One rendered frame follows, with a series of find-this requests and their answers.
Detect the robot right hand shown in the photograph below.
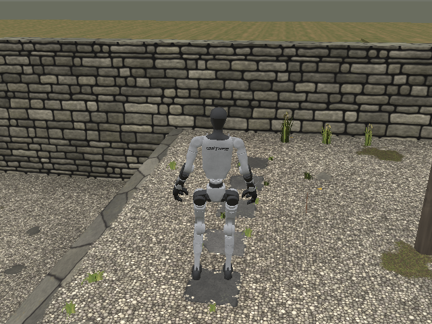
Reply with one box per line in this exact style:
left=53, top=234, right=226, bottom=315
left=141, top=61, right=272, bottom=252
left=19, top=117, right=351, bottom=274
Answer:
left=242, top=189, right=257, bottom=204

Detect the robot right upper arm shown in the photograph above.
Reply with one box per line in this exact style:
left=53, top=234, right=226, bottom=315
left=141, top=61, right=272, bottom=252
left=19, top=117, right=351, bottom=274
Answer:
left=232, top=137, right=250, bottom=175

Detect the robot left upper arm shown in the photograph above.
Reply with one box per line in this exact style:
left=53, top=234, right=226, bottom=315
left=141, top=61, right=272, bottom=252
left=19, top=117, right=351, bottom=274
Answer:
left=183, top=136, right=204, bottom=173

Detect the robot left hand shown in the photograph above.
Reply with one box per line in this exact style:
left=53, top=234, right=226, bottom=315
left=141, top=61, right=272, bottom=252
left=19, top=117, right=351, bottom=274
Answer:
left=173, top=186, right=188, bottom=202

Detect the right robot forearm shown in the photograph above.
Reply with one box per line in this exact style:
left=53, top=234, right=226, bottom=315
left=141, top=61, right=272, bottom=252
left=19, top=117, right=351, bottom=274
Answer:
left=243, top=165, right=256, bottom=192

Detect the robot right thigh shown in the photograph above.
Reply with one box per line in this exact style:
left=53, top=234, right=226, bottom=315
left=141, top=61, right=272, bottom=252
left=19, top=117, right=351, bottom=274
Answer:
left=223, top=188, right=239, bottom=236

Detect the left robot foot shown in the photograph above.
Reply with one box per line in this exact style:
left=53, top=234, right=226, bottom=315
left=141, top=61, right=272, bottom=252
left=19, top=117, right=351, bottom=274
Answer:
left=192, top=264, right=202, bottom=280

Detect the left robot forearm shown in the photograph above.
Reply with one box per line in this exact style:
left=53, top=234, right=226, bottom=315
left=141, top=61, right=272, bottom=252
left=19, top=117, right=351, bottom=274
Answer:
left=175, top=163, right=190, bottom=190

